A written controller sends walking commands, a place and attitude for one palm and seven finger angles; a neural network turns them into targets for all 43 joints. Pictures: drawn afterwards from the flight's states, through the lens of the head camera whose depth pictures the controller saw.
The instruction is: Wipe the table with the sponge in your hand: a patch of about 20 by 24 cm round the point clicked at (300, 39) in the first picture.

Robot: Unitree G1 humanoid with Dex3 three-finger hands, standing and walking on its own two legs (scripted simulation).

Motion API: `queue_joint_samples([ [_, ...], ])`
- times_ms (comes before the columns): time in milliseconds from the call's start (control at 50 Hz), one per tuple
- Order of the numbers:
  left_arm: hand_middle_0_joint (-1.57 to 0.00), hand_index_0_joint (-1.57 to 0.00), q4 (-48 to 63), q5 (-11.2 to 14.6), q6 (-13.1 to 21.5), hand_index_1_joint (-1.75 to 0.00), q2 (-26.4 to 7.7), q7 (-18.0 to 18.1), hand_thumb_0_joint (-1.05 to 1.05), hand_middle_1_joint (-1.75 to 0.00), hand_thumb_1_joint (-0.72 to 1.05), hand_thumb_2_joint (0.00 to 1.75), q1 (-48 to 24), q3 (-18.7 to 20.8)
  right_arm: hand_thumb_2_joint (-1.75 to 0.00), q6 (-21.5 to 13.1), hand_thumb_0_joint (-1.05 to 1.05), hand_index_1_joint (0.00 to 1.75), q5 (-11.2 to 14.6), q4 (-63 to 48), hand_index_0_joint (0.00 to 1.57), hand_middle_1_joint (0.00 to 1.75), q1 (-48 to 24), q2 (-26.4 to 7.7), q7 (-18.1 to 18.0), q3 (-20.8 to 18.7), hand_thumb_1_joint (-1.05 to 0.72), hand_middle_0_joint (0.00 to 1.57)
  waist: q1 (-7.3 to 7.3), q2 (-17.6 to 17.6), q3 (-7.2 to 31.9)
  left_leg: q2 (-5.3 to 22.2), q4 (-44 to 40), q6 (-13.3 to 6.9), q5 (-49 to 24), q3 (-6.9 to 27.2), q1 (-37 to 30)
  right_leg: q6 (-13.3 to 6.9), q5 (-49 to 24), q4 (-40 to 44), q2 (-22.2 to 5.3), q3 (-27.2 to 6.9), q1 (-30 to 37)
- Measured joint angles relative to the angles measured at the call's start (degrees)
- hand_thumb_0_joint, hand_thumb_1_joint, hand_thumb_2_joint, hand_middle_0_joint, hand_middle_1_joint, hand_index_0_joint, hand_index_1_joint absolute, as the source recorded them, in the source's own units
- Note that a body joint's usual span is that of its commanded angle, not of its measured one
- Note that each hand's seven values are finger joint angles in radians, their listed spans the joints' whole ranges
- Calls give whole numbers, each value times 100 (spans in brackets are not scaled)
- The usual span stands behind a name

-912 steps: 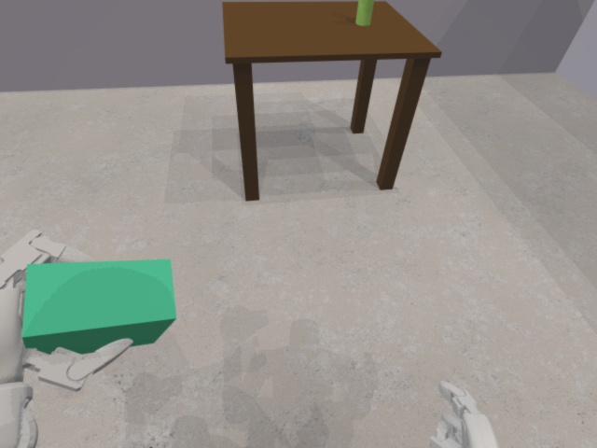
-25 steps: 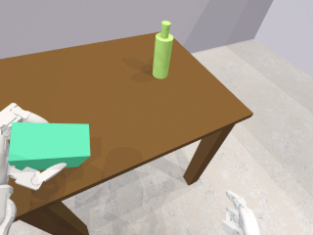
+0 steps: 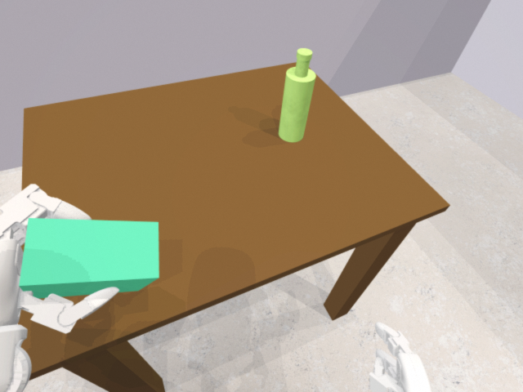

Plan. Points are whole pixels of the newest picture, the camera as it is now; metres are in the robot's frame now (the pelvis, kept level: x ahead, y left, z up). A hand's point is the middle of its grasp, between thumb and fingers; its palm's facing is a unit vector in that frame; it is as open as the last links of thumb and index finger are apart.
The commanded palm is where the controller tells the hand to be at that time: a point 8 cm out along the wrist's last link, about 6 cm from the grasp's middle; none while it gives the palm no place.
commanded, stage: come to a stop and stand still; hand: left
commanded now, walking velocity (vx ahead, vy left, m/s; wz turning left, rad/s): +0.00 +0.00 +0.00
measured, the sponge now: (112, 260) +0.23 +0.20 +0.14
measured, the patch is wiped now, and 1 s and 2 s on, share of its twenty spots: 0.00 0.00 0.00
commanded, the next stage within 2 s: look again from close up in 0.24 s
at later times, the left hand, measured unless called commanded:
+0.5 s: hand (77, 255) +0.23 +0.22 +0.16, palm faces +0.35 -0.85 -0.39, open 10.5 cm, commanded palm +0.16 +0.26 +0.18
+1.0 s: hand (73, 254) +0.23 +0.23 +0.16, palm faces +0.36 -0.85 -0.38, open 10.5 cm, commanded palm +0.17 +0.26 +0.18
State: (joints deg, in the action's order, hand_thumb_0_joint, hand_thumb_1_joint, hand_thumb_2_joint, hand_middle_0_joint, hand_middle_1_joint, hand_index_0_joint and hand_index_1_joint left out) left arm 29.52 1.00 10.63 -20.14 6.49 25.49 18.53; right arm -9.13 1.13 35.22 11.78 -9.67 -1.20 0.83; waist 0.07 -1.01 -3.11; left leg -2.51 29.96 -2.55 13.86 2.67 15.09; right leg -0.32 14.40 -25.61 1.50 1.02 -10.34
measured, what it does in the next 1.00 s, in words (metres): stands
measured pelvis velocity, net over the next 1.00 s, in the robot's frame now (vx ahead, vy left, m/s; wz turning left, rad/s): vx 0.01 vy -0.02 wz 0.00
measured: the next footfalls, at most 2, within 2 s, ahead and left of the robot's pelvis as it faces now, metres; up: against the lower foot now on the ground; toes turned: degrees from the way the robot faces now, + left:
none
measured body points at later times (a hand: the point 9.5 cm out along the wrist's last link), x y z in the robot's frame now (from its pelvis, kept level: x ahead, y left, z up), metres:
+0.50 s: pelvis +0.00 -0.01 +0.00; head +0.03 +0.00 +0.45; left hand +0.20 +0.27 +0.18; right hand +0.18 -0.25 -0.07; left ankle +0.02 +0.09 -0.74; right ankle -0.01 -0.12 -0.74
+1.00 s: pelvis +0.01 -0.02 +0.00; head +0.02 +0.00 +0.45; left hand +0.20 +0.27 +0.18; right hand +0.18 -0.24 -0.07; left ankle +0.02 +0.09 -0.74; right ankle -0.01 -0.12 -0.74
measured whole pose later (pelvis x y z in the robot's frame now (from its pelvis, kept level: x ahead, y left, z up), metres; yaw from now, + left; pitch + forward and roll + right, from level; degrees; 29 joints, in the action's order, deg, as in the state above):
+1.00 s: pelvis +0.01 -0.02 +0.00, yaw +0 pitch +0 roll -1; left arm 26.8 2.8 8.9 -22.4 6.7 25.9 19.8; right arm -5.4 1.1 33.4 11.7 -9.7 -2.2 1.1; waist -0.4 -1.9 -0.9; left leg -1.9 25.6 -1.2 12.3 2.8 13.5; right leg -1.5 13.8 -23.3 2.0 1.0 -9.8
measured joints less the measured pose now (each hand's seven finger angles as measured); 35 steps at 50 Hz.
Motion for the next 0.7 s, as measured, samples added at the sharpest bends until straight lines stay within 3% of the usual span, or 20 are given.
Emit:
queue_joint_samples([
  [140, -70, -71, -151, 124, 114, -134, -339, -16, -1, -134, -53, 103, 165, 292, -90, 132, 2, 30, 25, -162, 21, 30, -149, -81, -62, -24, -91, 20, -37, 60, 122, 30, -221, 48, -78, 8, -72, -34, -71, 205, 25, -3, 63],
  [320, -70, -71, -436, 116, -198, -133, 102, 53, -1, -134, -53, 103, 29, -30, -90, 268, 2, 30, 52, -118, 21, 30, -128, -234, -116, -59, -91, 20, -145, 76, 92, 55, -289, 77, -101, 21, -148, -71, -81, 245, 50, 7, 125],
  [400, -70, -71, -261, 99, -175, -133, 50, 54, -1, -134, -53, 103, 4, -130, -90, 273, 2, 30, 37, -118, 21, 30, -121, -207, -126, -52, -91, 20, -106, 30, 37, 75, -287, 98, -112, 38, -145, -94, -97, 257, 71, 23, 130],
  [540, -70, -71, -170, 159, -47, -133, -219, 60, -1, -134, -53, 103, 91, 128, -90, 316, 2, 30, 40, -188, 21, 30, -50, -166, -106, -45, -91, 20, 11, 64, 46, 103, -298, 115, -133, 30, -82, -108, -143, 299, 97, 13, 75],
  [700, -70, -71, -329, 165, -159, -133, -114, 58, -1, -134, -53, 103, 242, 72, -90, 360, 2, 30, 52, -107, 21, 30, 71, -189, -123, -34, -91, 20, -3, 105, 78, 81, -307, 92, -128, 13, -68, -84, -129, 288, 74, -3, 51],
])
